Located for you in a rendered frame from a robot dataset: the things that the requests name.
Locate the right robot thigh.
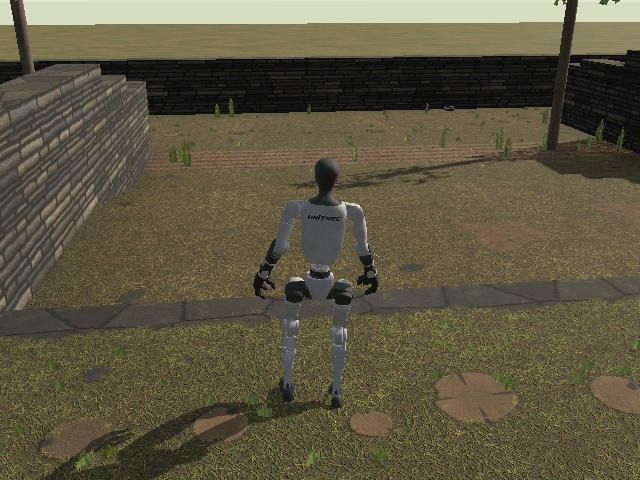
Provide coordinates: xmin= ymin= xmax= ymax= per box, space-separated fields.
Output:
xmin=330 ymin=279 xmax=353 ymax=345

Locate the right robot forearm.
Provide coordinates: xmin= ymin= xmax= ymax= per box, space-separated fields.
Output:
xmin=359 ymin=241 xmax=377 ymax=278

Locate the robot left shin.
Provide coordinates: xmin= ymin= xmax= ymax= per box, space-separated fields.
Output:
xmin=282 ymin=319 xmax=296 ymax=388

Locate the robot right upper arm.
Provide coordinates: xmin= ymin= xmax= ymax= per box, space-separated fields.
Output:
xmin=345 ymin=202 xmax=370 ymax=256

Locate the right robot hand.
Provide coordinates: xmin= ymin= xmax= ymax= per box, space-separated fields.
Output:
xmin=357 ymin=274 xmax=379 ymax=295

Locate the left robot forearm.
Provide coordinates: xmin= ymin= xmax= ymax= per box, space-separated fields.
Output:
xmin=258 ymin=238 xmax=281 ymax=279

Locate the robot left upper arm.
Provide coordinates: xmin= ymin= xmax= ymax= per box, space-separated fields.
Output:
xmin=273 ymin=200 xmax=304 ymax=254

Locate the left robot hand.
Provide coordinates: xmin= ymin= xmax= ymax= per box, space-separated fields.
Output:
xmin=253 ymin=272 xmax=276 ymax=299

